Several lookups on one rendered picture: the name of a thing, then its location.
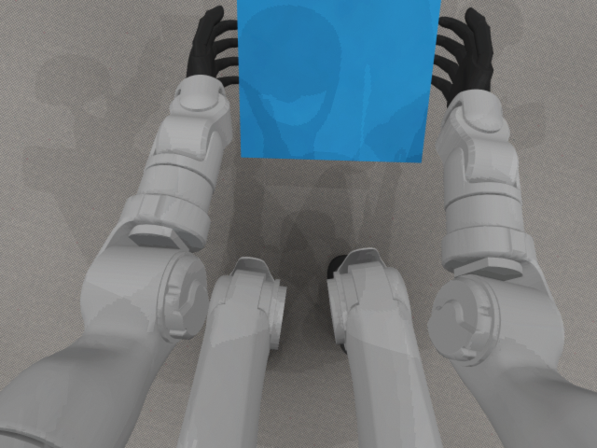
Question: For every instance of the left robot upper arm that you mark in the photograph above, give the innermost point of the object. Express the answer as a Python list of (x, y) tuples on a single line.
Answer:
[(138, 302)]

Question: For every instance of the robot left hand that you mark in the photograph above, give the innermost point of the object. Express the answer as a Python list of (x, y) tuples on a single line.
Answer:
[(201, 60)]

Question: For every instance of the robot right hand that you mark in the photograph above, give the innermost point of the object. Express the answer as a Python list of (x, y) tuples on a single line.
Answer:
[(475, 69)]

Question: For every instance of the right robot upper arm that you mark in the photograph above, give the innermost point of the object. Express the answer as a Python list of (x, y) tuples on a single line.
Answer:
[(505, 340)]

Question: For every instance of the carton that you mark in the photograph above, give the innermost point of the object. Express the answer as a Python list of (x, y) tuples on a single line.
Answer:
[(335, 80)]

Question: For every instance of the right robot forearm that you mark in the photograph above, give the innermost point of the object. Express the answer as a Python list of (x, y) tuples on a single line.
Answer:
[(482, 195)]

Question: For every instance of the robot right shin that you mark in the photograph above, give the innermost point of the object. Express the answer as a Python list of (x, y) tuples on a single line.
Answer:
[(395, 280)]

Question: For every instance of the robot left thigh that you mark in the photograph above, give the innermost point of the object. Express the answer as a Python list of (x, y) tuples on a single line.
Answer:
[(224, 402)]

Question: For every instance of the left robot forearm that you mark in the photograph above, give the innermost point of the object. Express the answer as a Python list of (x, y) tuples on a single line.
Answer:
[(170, 208)]

